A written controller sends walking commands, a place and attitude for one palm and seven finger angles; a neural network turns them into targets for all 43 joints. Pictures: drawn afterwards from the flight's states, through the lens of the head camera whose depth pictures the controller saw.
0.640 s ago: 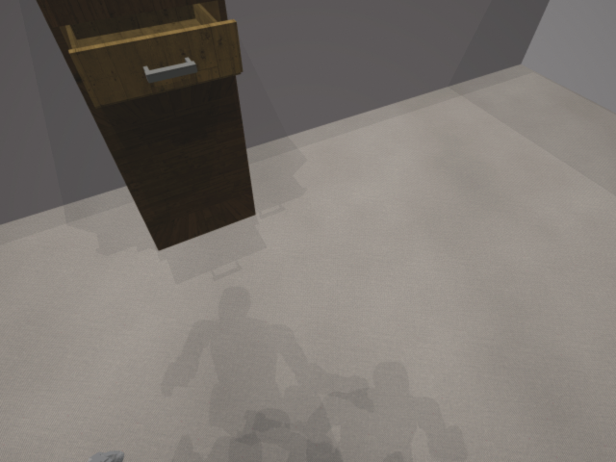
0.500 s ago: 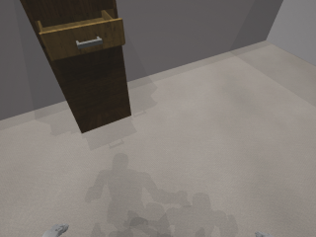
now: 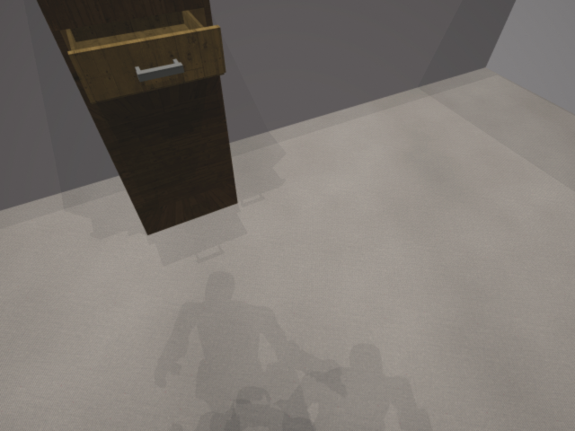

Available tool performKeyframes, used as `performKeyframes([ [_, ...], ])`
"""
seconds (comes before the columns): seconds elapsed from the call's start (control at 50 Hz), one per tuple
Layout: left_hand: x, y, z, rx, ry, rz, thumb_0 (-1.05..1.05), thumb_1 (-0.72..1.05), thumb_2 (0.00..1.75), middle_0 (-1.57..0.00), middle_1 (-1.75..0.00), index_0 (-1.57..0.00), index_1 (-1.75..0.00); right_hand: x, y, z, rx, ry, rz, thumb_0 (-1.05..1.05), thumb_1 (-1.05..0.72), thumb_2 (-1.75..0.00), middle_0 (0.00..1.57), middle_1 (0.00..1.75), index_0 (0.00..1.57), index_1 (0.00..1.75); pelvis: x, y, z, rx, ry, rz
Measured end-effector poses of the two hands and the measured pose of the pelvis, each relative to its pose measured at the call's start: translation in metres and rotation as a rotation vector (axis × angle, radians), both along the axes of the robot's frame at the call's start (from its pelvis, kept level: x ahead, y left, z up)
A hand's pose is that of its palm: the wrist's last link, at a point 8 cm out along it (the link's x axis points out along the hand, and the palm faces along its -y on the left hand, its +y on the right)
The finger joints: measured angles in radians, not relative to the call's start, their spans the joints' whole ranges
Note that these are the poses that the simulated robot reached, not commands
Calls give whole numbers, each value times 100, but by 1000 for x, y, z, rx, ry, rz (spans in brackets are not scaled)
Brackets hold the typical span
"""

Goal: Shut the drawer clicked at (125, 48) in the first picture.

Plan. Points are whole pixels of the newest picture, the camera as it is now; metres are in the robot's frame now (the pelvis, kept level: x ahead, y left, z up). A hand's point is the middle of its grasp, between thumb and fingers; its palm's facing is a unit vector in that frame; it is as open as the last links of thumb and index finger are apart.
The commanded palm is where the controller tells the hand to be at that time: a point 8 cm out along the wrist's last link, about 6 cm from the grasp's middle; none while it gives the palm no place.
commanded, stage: stand and wait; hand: left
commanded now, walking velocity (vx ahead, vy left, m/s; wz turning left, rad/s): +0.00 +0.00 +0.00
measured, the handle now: (158, 68) +0.95 +0.41 +0.03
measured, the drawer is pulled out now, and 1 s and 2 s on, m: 0.15 0.15 0.15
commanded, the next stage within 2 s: look at it before walking up in 0.46 s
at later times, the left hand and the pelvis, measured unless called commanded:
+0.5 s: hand out of the picture +0.06 +0.23 -0.16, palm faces -0.03 -0.95 -0.30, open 7.4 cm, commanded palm none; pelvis -0.01 +0.00 +0.00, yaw +0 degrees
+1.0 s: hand out of the picture +0.05 +0.24 -0.16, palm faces -0.03 -0.95 -0.31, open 7.4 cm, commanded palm none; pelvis -0.01 +0.01 +0.00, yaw +0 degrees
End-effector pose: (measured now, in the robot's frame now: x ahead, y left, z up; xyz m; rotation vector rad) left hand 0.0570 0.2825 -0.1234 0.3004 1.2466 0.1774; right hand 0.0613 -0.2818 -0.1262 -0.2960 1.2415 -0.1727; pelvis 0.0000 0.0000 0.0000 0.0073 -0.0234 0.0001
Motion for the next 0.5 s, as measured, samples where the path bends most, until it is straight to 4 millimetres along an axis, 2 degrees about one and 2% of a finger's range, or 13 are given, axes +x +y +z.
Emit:
performKeyframes([
  [0.18,-8,-4,-1,-6,10,3,0,91,90,-20,-30,-20,-30,-20,0,-2,7,35,-19,1,-90,-90,20,30,21,30,-6,-2,1,-1,-4,-1],
  [0.5,-2,-6,0,-17,-27,-9,0,91,90,-20,-30,-20,-30,-17,6,0,15,1,-16,0,-90,-90,20,30,21,30,-12,0,2,-2,-3,-3],
])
